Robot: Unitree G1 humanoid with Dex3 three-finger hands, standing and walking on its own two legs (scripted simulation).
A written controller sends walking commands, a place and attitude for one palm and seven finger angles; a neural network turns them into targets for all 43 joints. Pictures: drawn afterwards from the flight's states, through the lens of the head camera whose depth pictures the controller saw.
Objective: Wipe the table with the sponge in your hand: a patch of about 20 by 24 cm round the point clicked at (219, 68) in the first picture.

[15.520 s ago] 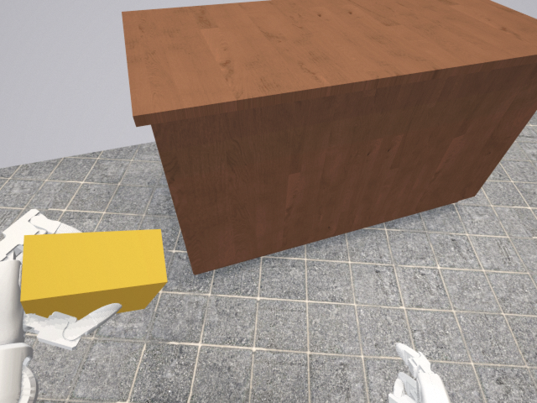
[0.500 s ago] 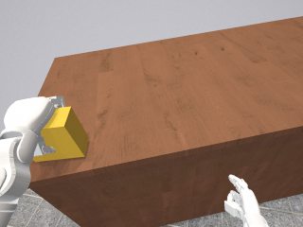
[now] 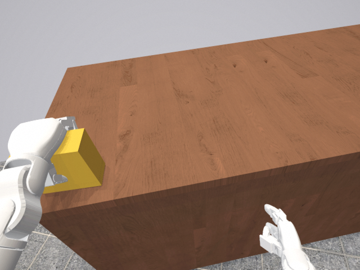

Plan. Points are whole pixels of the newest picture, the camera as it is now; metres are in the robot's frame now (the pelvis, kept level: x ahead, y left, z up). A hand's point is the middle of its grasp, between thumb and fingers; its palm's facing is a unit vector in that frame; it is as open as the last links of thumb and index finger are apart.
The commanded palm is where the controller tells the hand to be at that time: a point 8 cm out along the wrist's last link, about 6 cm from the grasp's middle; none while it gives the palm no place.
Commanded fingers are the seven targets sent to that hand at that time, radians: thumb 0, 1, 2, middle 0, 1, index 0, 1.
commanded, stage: lower the sponge onto the table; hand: left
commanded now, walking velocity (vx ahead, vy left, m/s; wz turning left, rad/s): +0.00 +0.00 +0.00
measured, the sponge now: (67, 168) +0.25 +0.31 +0.11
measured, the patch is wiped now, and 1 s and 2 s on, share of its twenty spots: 0.15 0.35 0.40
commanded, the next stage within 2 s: wipe forward along the first lane in 0.04 s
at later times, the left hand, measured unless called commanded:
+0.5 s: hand (56, 143) +0.28 +0.33 +0.16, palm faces +0.03 -0.02 -1.00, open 10.2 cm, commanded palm +0.26 +0.33 +0.21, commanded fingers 0.00 0.10 1.30 -1.20 -1.60 -1.20 -1.60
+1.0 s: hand (63, 128) +0.33 +0.34 +0.16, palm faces -0.04 +0.01 -1.00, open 10.2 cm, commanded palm +0.31 +0.34 +0.19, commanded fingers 0.00 0.10 1.30 -1.20 -1.60 -1.20 -1.60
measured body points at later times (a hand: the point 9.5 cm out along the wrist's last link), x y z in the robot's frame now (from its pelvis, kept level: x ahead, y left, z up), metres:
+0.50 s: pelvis +0.00 +0.00 +0.00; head -0.01 -0.04 +0.45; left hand +0.28 +0.33 +0.22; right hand +0.23 -0.21 -0.09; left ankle +0.04 +0.14 -0.74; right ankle +0.02 -0.12 -0.74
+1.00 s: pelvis +0.00 +0.00 +0.00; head +0.00 -0.04 +0.45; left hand +0.33 +0.34 +0.21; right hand +0.18 -0.24 -0.12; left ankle +0.04 +0.14 -0.74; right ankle +0.02 -0.12 -0.74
